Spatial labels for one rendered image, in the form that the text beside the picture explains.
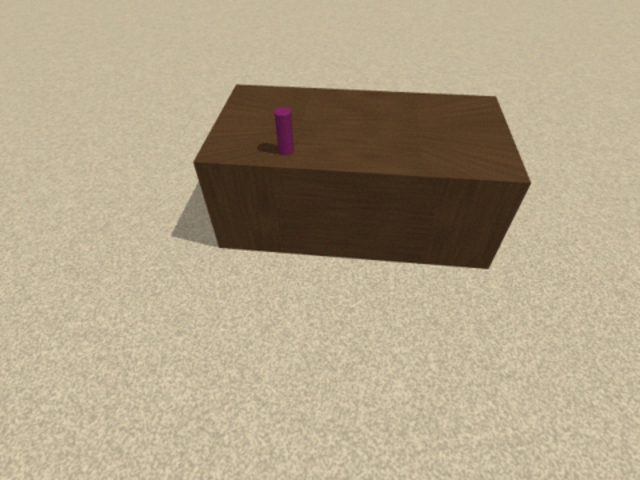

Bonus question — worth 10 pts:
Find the can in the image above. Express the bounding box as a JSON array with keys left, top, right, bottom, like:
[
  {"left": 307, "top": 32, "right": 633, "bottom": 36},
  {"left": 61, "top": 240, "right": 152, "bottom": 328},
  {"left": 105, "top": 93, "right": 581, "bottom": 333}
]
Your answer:
[{"left": 275, "top": 107, "right": 294, "bottom": 156}]

